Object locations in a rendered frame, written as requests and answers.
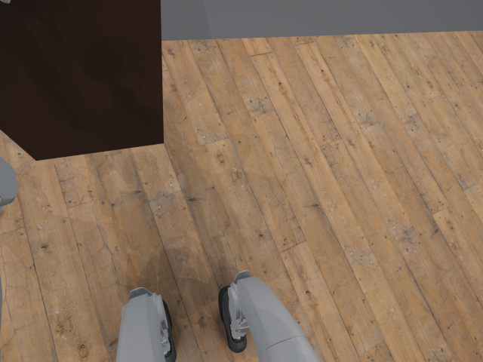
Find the right robot thigh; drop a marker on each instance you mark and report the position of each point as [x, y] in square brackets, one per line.
[277, 336]

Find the robot left upper arm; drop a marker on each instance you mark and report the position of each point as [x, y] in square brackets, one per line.
[8, 191]

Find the robot thigh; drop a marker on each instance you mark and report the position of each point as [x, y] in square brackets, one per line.
[277, 336]
[143, 322]

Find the cabinet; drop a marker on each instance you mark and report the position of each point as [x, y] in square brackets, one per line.
[81, 76]

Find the left robot thigh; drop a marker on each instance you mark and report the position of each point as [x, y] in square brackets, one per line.
[143, 322]

